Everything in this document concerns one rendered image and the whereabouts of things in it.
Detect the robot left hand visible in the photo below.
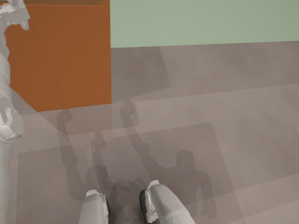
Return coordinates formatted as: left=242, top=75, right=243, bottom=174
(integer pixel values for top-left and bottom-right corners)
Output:
left=0, top=0, right=31, bottom=33

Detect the left robot upper arm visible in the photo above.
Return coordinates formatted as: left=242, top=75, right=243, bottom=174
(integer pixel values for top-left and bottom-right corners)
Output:
left=0, top=95, right=24, bottom=224

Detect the robot right shin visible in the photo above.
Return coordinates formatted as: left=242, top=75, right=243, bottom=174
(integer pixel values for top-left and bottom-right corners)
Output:
left=145, top=180, right=160, bottom=223

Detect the robot left thigh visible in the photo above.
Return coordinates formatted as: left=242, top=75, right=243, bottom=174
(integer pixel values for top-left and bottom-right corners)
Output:
left=78, top=192, right=108, bottom=224

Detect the cabinet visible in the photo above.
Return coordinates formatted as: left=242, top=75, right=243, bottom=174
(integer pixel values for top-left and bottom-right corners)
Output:
left=0, top=0, right=112, bottom=112

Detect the left robot forearm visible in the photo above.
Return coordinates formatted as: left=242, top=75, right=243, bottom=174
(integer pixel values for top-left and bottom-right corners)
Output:
left=0, top=28, right=12, bottom=103

